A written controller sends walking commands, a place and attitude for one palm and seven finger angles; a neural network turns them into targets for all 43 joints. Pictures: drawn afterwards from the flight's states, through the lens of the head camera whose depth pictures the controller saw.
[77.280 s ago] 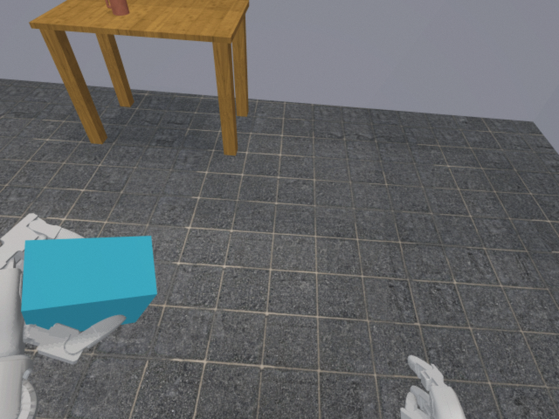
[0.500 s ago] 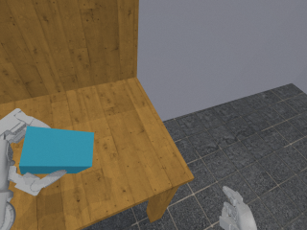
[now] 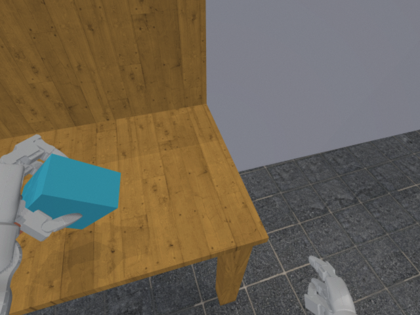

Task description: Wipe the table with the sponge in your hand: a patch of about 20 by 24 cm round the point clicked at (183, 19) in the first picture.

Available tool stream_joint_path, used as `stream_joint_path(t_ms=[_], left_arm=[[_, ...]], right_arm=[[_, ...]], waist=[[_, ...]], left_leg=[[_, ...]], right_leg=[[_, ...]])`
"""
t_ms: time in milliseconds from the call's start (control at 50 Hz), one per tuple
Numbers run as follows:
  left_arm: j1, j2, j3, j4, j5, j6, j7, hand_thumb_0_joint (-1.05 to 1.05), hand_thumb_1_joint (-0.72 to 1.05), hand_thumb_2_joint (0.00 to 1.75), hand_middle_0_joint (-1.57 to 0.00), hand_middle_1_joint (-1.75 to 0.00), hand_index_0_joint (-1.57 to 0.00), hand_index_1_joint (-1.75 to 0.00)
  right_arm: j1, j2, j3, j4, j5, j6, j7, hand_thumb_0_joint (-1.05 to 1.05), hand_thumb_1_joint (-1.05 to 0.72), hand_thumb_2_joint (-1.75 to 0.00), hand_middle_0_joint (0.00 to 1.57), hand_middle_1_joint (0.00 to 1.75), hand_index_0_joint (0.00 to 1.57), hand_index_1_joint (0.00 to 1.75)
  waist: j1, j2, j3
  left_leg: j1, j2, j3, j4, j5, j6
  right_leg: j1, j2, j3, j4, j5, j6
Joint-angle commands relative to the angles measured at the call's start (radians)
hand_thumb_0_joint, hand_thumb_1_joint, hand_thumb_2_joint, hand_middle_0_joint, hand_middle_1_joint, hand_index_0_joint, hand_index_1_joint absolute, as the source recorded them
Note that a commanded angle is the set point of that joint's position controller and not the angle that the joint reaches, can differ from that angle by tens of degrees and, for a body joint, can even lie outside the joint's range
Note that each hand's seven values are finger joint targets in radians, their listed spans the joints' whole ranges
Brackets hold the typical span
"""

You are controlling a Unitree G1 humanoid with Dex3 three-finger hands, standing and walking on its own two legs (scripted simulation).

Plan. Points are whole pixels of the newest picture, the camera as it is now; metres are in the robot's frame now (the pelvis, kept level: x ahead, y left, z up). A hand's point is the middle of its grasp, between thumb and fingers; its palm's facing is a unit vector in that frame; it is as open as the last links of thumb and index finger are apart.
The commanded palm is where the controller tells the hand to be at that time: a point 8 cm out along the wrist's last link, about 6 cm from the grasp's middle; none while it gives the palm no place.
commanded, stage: turn the palm down, sponge in hand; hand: left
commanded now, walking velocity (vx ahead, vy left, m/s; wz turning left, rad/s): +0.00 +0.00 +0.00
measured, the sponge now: (79, 198) +0.26 +0.26 +0.11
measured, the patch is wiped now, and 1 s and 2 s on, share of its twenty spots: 0.00 0.00 0.00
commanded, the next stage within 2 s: move the sponge above the wiping area in 1.72 s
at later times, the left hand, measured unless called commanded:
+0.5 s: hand (68, 198) +0.25 +0.27 +0.12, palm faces +0.17 -0.45 -0.88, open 10.6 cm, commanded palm +0.22 +0.28 +0.18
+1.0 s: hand (63, 200) +0.25 +0.29 +0.11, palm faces +0.06 -0.24 -0.97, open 10.6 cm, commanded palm +0.22 +0.29 +0.17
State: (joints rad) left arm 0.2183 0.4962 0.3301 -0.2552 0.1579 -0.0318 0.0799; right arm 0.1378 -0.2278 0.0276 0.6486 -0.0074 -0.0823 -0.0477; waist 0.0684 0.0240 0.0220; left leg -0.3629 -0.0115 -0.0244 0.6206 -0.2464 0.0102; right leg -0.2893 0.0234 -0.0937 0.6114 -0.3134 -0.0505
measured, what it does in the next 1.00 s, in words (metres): stands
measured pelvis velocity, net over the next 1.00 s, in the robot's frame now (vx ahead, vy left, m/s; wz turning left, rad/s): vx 0.02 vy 0.02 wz -0.04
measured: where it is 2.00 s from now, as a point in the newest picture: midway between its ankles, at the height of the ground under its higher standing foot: outside the picture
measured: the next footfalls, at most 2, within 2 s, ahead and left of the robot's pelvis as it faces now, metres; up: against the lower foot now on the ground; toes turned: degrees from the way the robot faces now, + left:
none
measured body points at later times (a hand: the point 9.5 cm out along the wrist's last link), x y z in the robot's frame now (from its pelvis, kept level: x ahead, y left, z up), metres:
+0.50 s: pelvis +0.03 -0.02 +0.00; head +0.04 -0.04 +0.44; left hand +0.23 +0.29 +0.17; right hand +0.20 -0.28 -0.10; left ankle +0.05 +0.11 -0.73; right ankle +0.01 -0.08 -0.73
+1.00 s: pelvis +0.02 +0.02 +0.01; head +0.02 -0.02 +0.46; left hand +0.24 +0.30 +0.16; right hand +0.25 -0.20 -0.07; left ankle +0.05 +0.11 -0.73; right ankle +0.01 -0.08 -0.73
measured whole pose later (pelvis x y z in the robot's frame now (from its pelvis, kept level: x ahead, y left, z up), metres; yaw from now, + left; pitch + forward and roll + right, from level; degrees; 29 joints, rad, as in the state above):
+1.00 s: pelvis +0.02 +0.02 +0.01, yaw -2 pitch -1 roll +0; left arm 0.28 0.54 0.04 -0.29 0.70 0.28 0.02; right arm 0.07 -0.25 0.04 0.60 0.04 0.03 -0.09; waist 0.10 0.09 -0.01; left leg -0.26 -0.02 0.02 0.51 -0.24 0.03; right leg -0.20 0.02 -0.04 0.50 -0.29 -0.03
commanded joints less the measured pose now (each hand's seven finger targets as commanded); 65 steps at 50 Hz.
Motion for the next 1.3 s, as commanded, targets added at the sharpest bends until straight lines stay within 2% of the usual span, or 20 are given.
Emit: stream_joint_path(t_ms=[0, 20, 80, 100, 120, 200, 220, 340, 480, 600, 620, 700, 720, 760, 940, 1100, 1120, 1200, 1220, 1280], left_arm=[[-0.255, 0.282, 0.073, -0.141, 0.029, 0.024, -0.048, 0.0, 0.1, 1.3, -1.2, -1.6, -1.2, -1.6], [-0.254, 0.257, 0.04, -0.158, 0.035, 0.026, -0.07, 0.0, 0.1, 1.3, -1.2, -1.6, -1.2, -1.6], [-0.194, 0.323, 0.109, -0.181, 0.051, -0.007, -0.098, 0.0, 0.1, 1.3, -1.2, -1.6, -1.2, -1.6], [-0.158, 0.378, 0.173, -0.185, 0.05, -0.016, -0.092, 0.0, 0.1, 1.3, -1.2, -1.6, -1.2, -1.6], [-0.164, 0.334, 0.149, -0.21, 0.052, -0.035, -0.085, 0.0, 0.1, 1.3, -1.2, -1.6, -1.2, -1.6], [0.014, 0.414, 0.285, -0.212, 0.06, -0.05, -0.03, 0.0, 0.1, 1.3, -1.2, -1.6, -1.2, -1.6], [0.013, 0.344, 0.222, -0.251, 0.063, -0.045, -0.024, 0.0, 0.1, 1.3, -1.2, -1.6, -1.2, -1.6], [0.08, 0.346, 0.18, -0.239, 0.118, 0.043, -0.01, 0.0, 0.1, 1.3, -1.2, -1.6, -1.2, -1.6], [0.03, 0.339, 0.093, -0.336, 0.241, 0.045, 0.019, 0.0, 0.1, 1.3, -1.2, -1.6, -1.2, -1.6], [0.034, 0.372, 0.115, -0.302, 0.348, 0.131, 0.08, 0.0, 0.1, 1.3, -1.2, -1.6, -1.2, -1.6], [0.017, 0.311, 0.051, -0.301, 0.353, 0.156, 0.074, 0.0, 0.1, 1.3, -1.2, -1.6, -1.2, -1.6], [0.003, 0.328, 0.023, -0.226, 0.401, 0.265, 0.046, 0.0, 0.1, 1.3, -1.2, -1.6, -1.2, -1.6], [-0.045, 0.28, -0.042, -0.255, 0.415, 0.278, 0.029, 0.0, 0.1, 1.3, -1.2, -1.6, -1.2, -1.6], [-0.049, 0.286, -0.07, -0.251, 0.452, 0.296, 0.007, 0.0, 0.1, 1.3, -1.2, -1.6, -1.2, -1.6], [-0.137, 0.284, -0.099, -0.241, 0.586, 0.288, -0.006, 0.0, 0.1, 1.3, -1.2, -1.6, -1.2, -1.6], [-0.201, 0.271, -0.144, -0.195, 0.677, 0.351, 0.003, 0.0, 0.1, 1.3, -1.2, -1.6, -1.2, -1.6], [-0.217, 0.234, -0.19, -0.203, 0.686, 0.355, -0.006, 0.0, 0.1, 1.3, -1.2, -1.6, -1.2, -1.6], [-0.227, 0.275, -0.17, -0.173, 0.726, 0.381, -0.021, 0.0, 0.1, 1.3, -1.2, -1.6, -1.2, -1.6], [-0.246, 0.23, -0.222, -0.176, 0.736, 0.384, -0.031, 0.0, 0.1, 1.3, -1.2, -1.6, -1.2, -1.6], [-0.262, 0.25, -0.217, -0.145, 0.767, 0.387, -0.036, 0.0, 0.1, 1.3, -1.2, -1.6, -1.2, -1.6]], right_arm=[[-0.133, -0.135, -0.042, -0.175, 0.029, -0.055, -0.048, 0.0, -0.9, -0.9, 0.2, 0.3, 0.2, 0.3], [-0.146, -0.129, -0.038, -0.186, 0.023, -0.056, -0.051, 0.0, -0.9, -0.9, 0.2, 0.3, 0.2, 0.3], [-0.136, -0.133, -0.05, -0.19, 0.015, -0.051, -0.058, 0.0, -0.9, -0.9, 0.2, 0.3, 0.2, 0.3], [-0.137, -0.133, -0.054, -0.195, 0.021, -0.053, -0.056, 0.0, -0.9, -0.9, 0.2, 0.3, 0.2, 0.3], [-0.141, -0.119, -0.051, -0.2, 0.016, -0.052, -0.05, 0.0, -0.9, -0.9, 0.2, 0.3, 0.2, 0.3], [-0.085, -0.137, -0.079, -0.201, 0.015, -0.038, -0.036, 0.0, -0.9, -0.9, 0.2, 0.3, 0.2, 0.3], [-0.087, -0.13, -0.075, -0.216, 0.017, -0.032, -0.03, 0.0, -0.9, -0.9, 0.2, 0.3, 0.2, 0.3], [-0.043, -0.155, -0.087, -0.236, 0.035, -0.007, -0.043, 0.0, -0.9, -0.9, 0.2, 0.3, 0.2, 0.3], [-0.064, -0.147, -0.087, -0.242, 0.034, -0.006, -0.064, 0.0, -0.9, -0.9, 0.2, 0.3, 0.2, 0.3], [-0.116, -0.136, -0.074, -0.233, 0.043, 0.013, -0.059, 0.0, -0.9, -0.9, 0.2, 0.3, 0.2, 0.3], [-0.118, -0.129, -0.065, -0.244, 0.044, 0.019, -0.056, 0.0, -0.9, -0.9, 0.2, 0.3, 0.2, 0.3], [-0.179, -0.138, -0.049, -0.235, 0.061, 0.05, -0.062, 0.0, -0.9, -0.9, 0.2, 0.3, 0.2, 0.3], [-0.185, -0.133, -0.04, -0.248, 0.06, 0.054, -0.059, 0.0, -0.9, -0.9, 0.2, 0.3, 0.2, 0.3], [-0.197, -0.136, -0.037, -0.245, 0.059, 0.057, -0.064, 0.0, -0.9, -0.9, 0.2, 0.3, 0.2, 0.3], [-0.24, -0.123, -0.028, -0.212, 0.047, 0.059, -0.057, 0.0, -0.9, -0.9, 0.2, 0.3, 0.2, 0.3], [-0.327, -0.126, -0.022, -0.18, 0.047, 0.076, -0.036, 0.0, -0.9, -0.9, 0.2, 0.3, 0.2, 0.3], [-0.316, -0.123, -0.02, -0.187, 0.046, 0.076, -0.033, 0.0, -0.9, -0.9, 0.2, 0.3, 0.2, 0.3], [-0.352, -0.126, -0.018, -0.172, 0.046, 0.086, -0.02, 0.0, -0.9, -0.9, 0.2, 0.3, 0.2, 0.3], [-0.344, -0.122, -0.015, -0.178, 0.044, 0.085, -0.016, 0.0, -0.9, -0.9, 0.2, 0.3, 0.2, 0.3], [-0.34, -0.124, -0.021, -0.163, 0.043, 0.094, -0.008, 0.0, -0.9, -0.9, 0.2, 0.3, 0.2, 0.3]], waist=[[-0.045, 0.078, -0.12], [-0.041, 0.057, -0.118], [-0.013, 0.005, -0.143], [0.003, 0.019, -0.14], [0.0, 0.005, -0.152], [0.037, 0.011, -0.209], [0.027, 0.015, -0.222], [0.007, -0.01, -0.193], [-0.014, 0.027, -0.233], [0.02, 0.094, -0.223], [0.016, 0.07, -0.234], [0.021, 0.058, -0.145], [0.014, 0.058, -0.168], [0.014, 0.04, -0.173], [0.028, 0.058, -0.191], [0.05, 0.119, -0.188], [0.044, 0.097, -0.216], [0.057, 0.106, -0.188], [0.052, 0.098, -0.21], [0.053, 0.066, -0.21]], left_leg=[[0.11, -0.019, 0.036, -0.104, -0.123, 0.022], [0.105, -0.016, 0.034, -0.099, -0.093, 0.024], [0.097, -0.009, 0.033, -0.064, -0.002, 0.022], [0.099, -0.012, 0.039, -0.055, 0.011, 0.019], [0.089, -0.009, 0.037, -0.043, 0.039, 0.018], [0.072, -0.006, 0.04, -0.001, 0.138, 0.014], [0.07, -0.006, 0.043, -0.003, 0.161, 0.017], [0.047, -0.001, 0.047, 0.017, 0.164, 0.026], [0.101, -0.004, 0.035, 0.027, 0.185, 0.037], [0.12, 0.005, 0.02, -0.029, 0.186, 0.023], [0.114, 0.008, 0.019, -0.042, 0.186, 0.025], [0.118, 0.013, 0.006, -0.1, 0.142, 0.018], [0.13, 0.017, 0.004, -0.112, 0.145, 0.021], [0.155, 0.019, -0.007, -0.131, 0.149, 0.025], [0.227, 0.025, -0.042, -0.192, 0.16, 0.023], [0.261, 0.016, -0.071, -0.233, 0.187, 0.017], [0.262, 0.017, -0.061, -0.232, 0.204, 0.021], [0.272, 0.009, -0.076, -0.245, 0.214, 0.023], [0.273, 0.008, -0.067, -0.242, 0.229, 0.026], [0.277, 0.009, -0.076, -0.249, 0.246, 0.024]], right_leg=[[-0.07, -0.026, 0.12, -0.21, -0.131, 0.034], [-0.058, -0.037, 0.125, -0.218, -0.121, 0.036], [-0.016, -0.049, 0.158, -0.218, -0.085, 0.041], [-0.012, -0.047, 0.182, -0.227, -0.093, 0.035], [0.001, -0.058, 0.174, -0.211, -0.05, 0.039], [0.045, -0.063, 0.203, -0.149, 0.164, 0.041], [0.055, -0.068, 0.179, -0.121, 0.23, 0.046], [-0.002, -0.058, 0.156, -0.092, 0.283, 0.06], [-0.035, -0.049, 0.15, -0.086, 0.285, 0.054], [-0.022, -0.028, 0.139, -0.098, 0.223, 0.026], [-0.003, -0.036, 0.115, -0.099, 0.225, 0.031], [-0.009, -0.023, 0.133, -0.147, 0.15, 0.022], [0.006, -0.028, 0.109, -0.147, 0.152, 0.024], [0.013, -0.026, 0.11, -0.16, 0.143, 0.023], [0.062, -0.015, 0.113, -0.206, 0.132, 0.005], [0.107, -0.005, 0.148, -0.229, 0.155, -0.02], [0.121, -0.013, 0.118, -0.225, 0.172, -0.013], [0.132, -0.004, 0.163, -0.24, 0.171, -0.026], [0.14, -0.011, 0.131, -0.235, 0.187, -0.021], [0.142, -0.015, 0.146, -0.243, 0.187, -0.02]])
